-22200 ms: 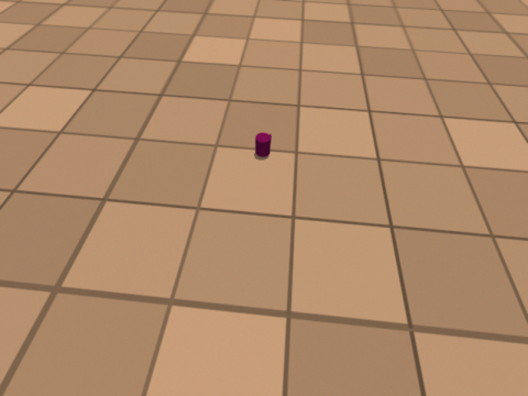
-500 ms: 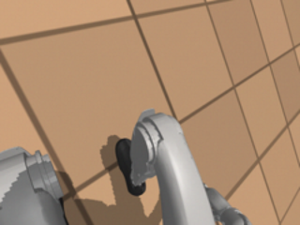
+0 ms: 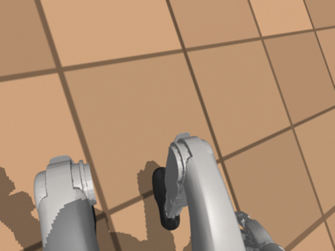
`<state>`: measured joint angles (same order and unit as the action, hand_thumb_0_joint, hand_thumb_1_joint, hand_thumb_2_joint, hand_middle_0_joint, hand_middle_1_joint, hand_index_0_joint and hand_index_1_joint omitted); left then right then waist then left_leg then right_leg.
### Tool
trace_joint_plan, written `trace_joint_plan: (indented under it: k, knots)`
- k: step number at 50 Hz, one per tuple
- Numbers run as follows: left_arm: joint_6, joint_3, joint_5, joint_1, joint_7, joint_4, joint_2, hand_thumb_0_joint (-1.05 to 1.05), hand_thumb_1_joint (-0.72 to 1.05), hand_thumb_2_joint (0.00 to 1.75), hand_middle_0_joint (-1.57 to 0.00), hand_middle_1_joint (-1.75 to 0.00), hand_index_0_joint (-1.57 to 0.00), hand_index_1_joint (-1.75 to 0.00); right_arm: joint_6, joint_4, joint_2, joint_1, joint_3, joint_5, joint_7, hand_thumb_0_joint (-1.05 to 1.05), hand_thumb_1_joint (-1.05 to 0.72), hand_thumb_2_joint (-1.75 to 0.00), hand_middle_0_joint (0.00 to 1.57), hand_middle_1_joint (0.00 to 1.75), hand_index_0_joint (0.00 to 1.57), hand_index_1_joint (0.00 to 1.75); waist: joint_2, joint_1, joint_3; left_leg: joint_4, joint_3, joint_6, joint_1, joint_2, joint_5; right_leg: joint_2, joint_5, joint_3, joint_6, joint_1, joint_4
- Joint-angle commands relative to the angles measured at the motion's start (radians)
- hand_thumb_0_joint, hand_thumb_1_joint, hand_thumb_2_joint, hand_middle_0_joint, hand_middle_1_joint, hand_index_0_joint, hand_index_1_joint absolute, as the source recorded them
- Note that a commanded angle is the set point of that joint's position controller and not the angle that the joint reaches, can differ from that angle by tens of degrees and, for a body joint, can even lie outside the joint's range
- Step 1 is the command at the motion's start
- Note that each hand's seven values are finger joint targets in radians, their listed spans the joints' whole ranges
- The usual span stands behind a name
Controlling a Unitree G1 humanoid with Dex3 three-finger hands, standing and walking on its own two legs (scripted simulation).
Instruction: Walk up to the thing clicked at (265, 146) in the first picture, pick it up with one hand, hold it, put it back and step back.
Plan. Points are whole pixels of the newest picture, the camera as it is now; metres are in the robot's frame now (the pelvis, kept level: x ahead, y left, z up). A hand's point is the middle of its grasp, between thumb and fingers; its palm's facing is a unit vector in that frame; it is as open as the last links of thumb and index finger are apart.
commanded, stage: withdraw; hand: left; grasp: from above
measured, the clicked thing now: out of the picture +0.49 +0.39 -0.28
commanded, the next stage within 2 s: go down in 0.56 s
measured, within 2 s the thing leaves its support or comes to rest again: neither
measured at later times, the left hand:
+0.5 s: hand out of the picture +0.47 +0.38 -0.11, palm faces -0.42 -0.09 -0.90, open 14.2 cm
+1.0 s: hand out of the picture +0.47 +0.39 -0.04, palm faces -0.41 -0.10 -0.91, open 14.0 cm
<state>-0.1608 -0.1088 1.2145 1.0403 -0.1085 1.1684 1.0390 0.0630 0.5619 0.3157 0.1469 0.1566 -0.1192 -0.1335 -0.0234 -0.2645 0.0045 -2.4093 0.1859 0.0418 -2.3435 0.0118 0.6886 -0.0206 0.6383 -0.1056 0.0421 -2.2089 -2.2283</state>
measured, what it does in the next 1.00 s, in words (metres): rises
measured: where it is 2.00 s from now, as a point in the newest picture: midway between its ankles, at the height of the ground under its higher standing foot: (129, 223)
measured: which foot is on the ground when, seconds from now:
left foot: down 0.00-1.00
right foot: down 0.00-1.00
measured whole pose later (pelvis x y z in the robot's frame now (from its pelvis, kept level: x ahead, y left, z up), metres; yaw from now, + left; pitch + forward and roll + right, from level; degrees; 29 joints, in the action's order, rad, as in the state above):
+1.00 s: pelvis +0.00 +0.00 +0.05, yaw +4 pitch +37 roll -12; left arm -0.21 -0.14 1.18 0.99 0.02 1.07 0.93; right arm 0.14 0.58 0.29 0.21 0.08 -0.06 -0.07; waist 0.04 -0.24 -0.07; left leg -2.21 0.13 0.04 -2.22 0.01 0.65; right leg -0.04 0.61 -0.06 0.04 -2.12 -2.07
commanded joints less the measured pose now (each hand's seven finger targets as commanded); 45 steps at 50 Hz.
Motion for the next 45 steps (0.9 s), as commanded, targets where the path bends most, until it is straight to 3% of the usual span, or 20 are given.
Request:
trace_joint_plan:
  k: [1, 5, 9, 10, 14, 16, 19, 23, 25, 27, 30, 31, 34, 36, 38, 39, 40, 42, 44, 45]
  knots:
    - [0.0, 0.003, -0.064, 0.277, 0.103, -0.198, 0.177, 0.0, -0.58, 1.04, -0.07, -1.04, -0.06, -1.05, 0.042, 0.007, 0.304, 0.229, -0.129, 0.016, 0.039, 0.0, -0.91, -0.9, 0.2, 0.3, 0.2, 0.3, 0.405, -0.049, -0.617, 0.345, -0.046, -0.024, 0.638, 0.002, -0.226, 0.037, -0.161, -0.063, -0.107, 0.243, 0.258]
    - [-0.05, -0.001, -0.08, 0.317, 0.16, -0.186, 0.19, 0.0, -0.57, 1.03, -0.07, -1.03, -0.06, -1.04, 0.057, 0.004, 0.289, 0.212, -0.112, 0.027, 0.067, 0.0, -0.91, -0.9, 0.2, 0.3, 0.2, 0.3, 0.352, -0.063, -0.587, 0.366, -0.027, -0.023, 0.638, 0.007, -0.201, 0.029, -0.147, -0.054, -0.103, 0.233, 0.272]
    - [-0.111, -0.005, -0.065, 0.354, 0.153, -0.123, 0.214, 0.0, -0.58, 1.04, -0.07, -1.03, -0.06, -1.05, 0.06, -0.004, 0.252, 0.205, -0.088, 0.021, 0.084, 0.0, -0.91, -0.9, 0.2, 0.3, 0.2, 0.3, 0.357, -0.061, -0.615, 0.372, -0.058, -0.021, 0.638, -0.001, -0.197, 0.03, -0.155, -0.038, -0.097, 0.271, 0.277]
    - [-0.125, -0.001, -0.06, 0.359, 0.145, -0.094, 0.205, 0.0, -0.6, 1.05, -0.07, -1.03, -0.05, -1.05, 0.059, -0.002, 0.261, 0.202, -0.087, 0.019, 0.089, 0.0, -0.91, -0.91, 0.2, 0.3, 0.2, 0.3, 0.348, -0.073, -0.586, 0.375, -0.05, -0.023, 0.634, 0.002, -0.187, 0.026, -0.149, -0.041, -0.097, 0.256, 0.282]
    - [-0.167, -0.002, -0.01, 0.384, 0.083, -0.045, 0.224, 0.0, -0.59, 1.05, -0.08, -1.03, -0.06, -1.05, 0.059, -0.004, 0.256, 0.199, -0.075, 0.009, 0.095, 0.0, -0.91, -0.91, 0.2, 0.3, 0.2, 0.3, 0.42, -0.049, -0.632, 0.404, -0.043, -0.031, 0.683, -0.007, -0.167, 0.031, -0.145, -0.047, -0.094, 0.236, 0.252]
    - [-0.169, -0.002, 0.001, 0.388, 0.041, -0.037, 0.211, 0.0, -0.6, 1.05, -0.08, -1.03, -0.06, -1.05, 0.061, -0.005, 0.265, 0.206, -0.076, 0.005, 0.089, 0.0, -0.91, -0.9, 0.2, 0.3, 0.2, 0.3, 0.457, -0.053, -0.669, 0.403, -0.034, -0.038, 0.716, -0.006, -0.229, 0.027, -0.184, -0.052, -0.09, 0.227, 0.232]
    - [-0.158, -0.034, 0.029, 0.41, -0.015, -0.078, 0.255, 0.0, -0.6, 1.05, -0.08, -1.04, -0.06, -1.06, 0.06, -0.008, 0.268, 0.226, -0.086, 0.006, 0.079, 0.0, -0.91, -0.9, 0.2, 0.3, 0.2, 0.3, 0.525, -0.032, -0.761, 0.399, -0.024, -0.045, 0.799, -0.003, -0.313, 0.028, -0.226, -0.051, -0.089, 0.226, 0.208]
    - [-0.124, -0.088, 0.037, 0.412, -0.079, -0.062, 0.311, 0.0, -0.61, 1.04, -0.08, -1.04, -0.06, -1.05, 0.053, -0.005, 0.274, 0.226, -0.092, 0.007, 0.069, 0.0, -0.91, -0.9, 0.2, 0.3, 0.2, 0.3, 0.495, -0.018, -0.767, 0.395, -0.062, -0.029, 0.712, 0.006, -0.232, 0.031, -0.193, -0.043, -0.088, 0.259, 0.221]
    - [-0.104, -0.083, 0.041, 0.403, -0.091, -0.035, 0.298, 0.0, -0.6, 1.04, -0.07, -1.04, -0.06, -1.04, 0.043, 0.001, 0.271, 0.232, -0.095, 0.012, 0.067, 0.0, -0.91, -0.9, 0.2, 0.3, 0.2, 0.3, 0.48, -0.024, -0.722, 0.397, -0.071, -0.025, 0.669, 0.009, -0.167, 0.03, -0.152, -0.04, -0.089, 0.25, 0.23]
    - [-0.088, -0.065, 0.044, 0.426, -0.084, -0.037, 0.278, 0.0, -0.59, 1.03, -0.07, -1.03, -0.06, -1.04, 0.032, 0.021, 0.263, 0.246, -0.095, 0.011, 0.064, 0.0, -0.91, -0.9, 0.2, 0.3, 0.2, 0.3, 0.454, -0.05, -0.717, 0.385, -0.082, -0.018, 0.657, 0.005, -0.146, 0.033, -0.138, -0.038, -0.086, 0.258, 0.24]
    - [-0.083, -0.05, 0.027, 0.447, -0.068, -0.052, 0.26, 0.0, -0.58, 1.02, -0.07, -1.03, -0.07, -1.03, 0.02, 0.028, 0.256, 0.249, -0.095, 0.014, 0.062, 0.0, -0.91, -0.9, 0.2, 0.3, 0.2, 0.3, 0.474, -0.05, -0.734, 0.397, -0.081, -0.018, 0.648, -0.002, -0.118, 0.032, -0.127, -0.041, -0.084, 0.26, 0.231]
    - [-0.079, -0.052, 0.031, 0.447, -0.066, -0.043, 0.263, 0.0, -0.5, 0.94, -0.15, -0.95, -0.15, -0.95, 0.018, 0.035, 0.262, 0.261, -0.1, 0.015, 0.061, 0.0, -0.89, -0.89, 0.2, 0.3, 0.2, 0.3, 0.458, -0.056, -0.735, 0.386, -0.083, -0.018, 0.655, 0.001, -0.137, 0.029, -0.138, -0.04, -0.085, 0.263, 0.239]
    - [-0.074, -0.043, 0.02, 0.443, -0.048, -0.03, 0.25, 0.0, -0.57, 1.03, -0.05, -1.08, -0.05, -1.08, 0.014, 0.037, 0.267, 0.272, -0.108, 0.015, 0.063, 0.0, -0.9, -0.9, 0.2, 0.3, 0.2, 0.3, 0.414, -0.064, -0.7, 0.378, -0.091, -0.017, 0.596, 0.009, -0.113, 0.029, -0.109, -0.04, -0.09, 0.271, 0.262]
    - [-0.074, -0.05, 0.019, 0.429, -0.027, -0.072, 0.258, 0.0, -0.49, 0.94, -0.14, -0.96, -0.15, -0.95, 0.013, 0.036, 0.258, 0.277, -0.109, 0.015, 0.064, 0.0, -0.89, -0.89, 0.2, 0.3, 0.2, 0.3, 0.441, -0.043, -0.736, 0.392, -0.088, -0.023, 0.652, 0.005, -0.148, 0.026, -0.132, -0.038, -0.091, 0.29, 0.261]
    - [-0.066, -0.073, 0.02, 0.408, -0.005, -0.104, 0.279, 0.0, -0.55, 1.0, -0.06, -1.04, -0.07, -1.02, 0.022, 0.022, 0.269, 0.285, -0.128, 0.022, 0.065, 0.0, -0.9, -0.9, 0.2, 0.3, 0.2, 0.3, 0.49, -0.012, -0.809, 0.41, -0.067, -0.035, 0.745, 0.007, -0.227, 0.022, -0.176, -0.038, -0.098, 0.283, 0.251]
    - [-0.06, -0.081, 0.014, 0.388, 0.008, -0.125, 0.275, 0.0, -0.47, 0.92, -0.14, -0.96, -0.15, -0.94, 0.027, 0.021, 0.275, 0.296, -0.139, 0.025, 0.066, 0.0, -0.9, -0.9, 0.2, 0.3, 0.2, 0.3, 0.499, -0.009, -0.814, 0.41, -0.06, -0.038, 0.787, 0.012, -0.278, 0.019, -0.2, -0.035, -0.1, 0.285, 0.262]
    - [-0.056, -0.069, 0.003, 0.376, 0.022, -0.15, 0.247, 0.0, -0.53, 1.0, -0.07, -1.04, -0.07, -1.02, 0.033, 0.013, 0.265, 0.298, -0.14, 0.026, 0.064, 0.0, -0.9, -0.89, 0.2, 0.3, 0.2, 0.3, 0.492, -0.007, -0.848, 0.408, -0.066, -0.036, 0.816, 0.007, -0.314, 0.023, -0.22, -0.033, -0.1, 0.304, 0.268]
    - [-0.055, -0.096, -0.013, 0.386, 0.041, -0.238, 0.28, 0.0, -0.47, 0.93, -0.14, -0.95, -0.15, -0.94, 0.047, 0.006, 0.255, 0.297, -0.149, 0.032, 0.064, 0.0, -0.9, -0.89, 0.2, 0.3, 0.2, 0.3, 0.517, 0.014, -0.909, 0.422, -0.084, -0.031, 0.833, 0.008, -0.348, 0.024, -0.245, -0.021, -0.098, 0.361, 0.287]
    - [-0.046, -0.116, -0.03, 0.319, 0.062, -0.256, 0.288, 0.0, -0.55, 1.0, -0.07, -1.03, -0.08, -1.02, 0.061, 0.01, 0.256, 0.291, -0.162, 0.041, 0.067, 0.0, -0.91, -0.9, 0.2, 0.3, 0.2, 0.3, 0.509, 0.047, -0.918, 0.445, -0.082, -0.031, 0.866, 0.011, -0.379, 0.023, -0.25, -0.014, -0.102, 0.36, 0.3]
    - [-0.043, -0.11, -0.037, 0.302, 0.073, -0.267, 0.267, 0.0, -0.47, 0.92, -0.15, -0.95, -0.16, -0.94, 0.067, 0.003, 0.252, 0.287, -0.165, 0.042, 0.066, 0.0, -0.9, -0.9, 0.2, 0.3, 0.2, 0.3, 0.508, 0.045, -0.905, 0.46, -0.072, -0.032, 0.882, 0.012, -0.38, 0.024, -0.246, -0.013, -0.103, 0.36, 0.31]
